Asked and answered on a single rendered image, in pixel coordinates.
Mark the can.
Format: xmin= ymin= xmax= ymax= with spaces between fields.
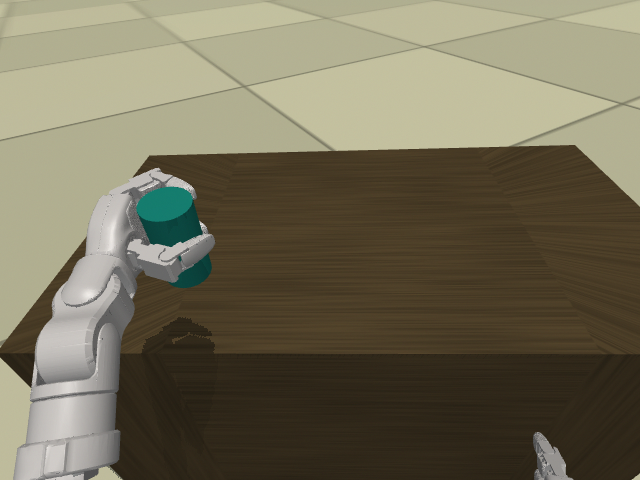
xmin=136 ymin=187 xmax=212 ymax=288

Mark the right robot hand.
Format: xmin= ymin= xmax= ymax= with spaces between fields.
xmin=533 ymin=432 xmax=573 ymax=480

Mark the left robot arm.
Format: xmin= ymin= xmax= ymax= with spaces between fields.
xmin=13 ymin=254 xmax=137 ymax=480

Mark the left robot hand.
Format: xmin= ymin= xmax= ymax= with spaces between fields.
xmin=85 ymin=168 xmax=215 ymax=283

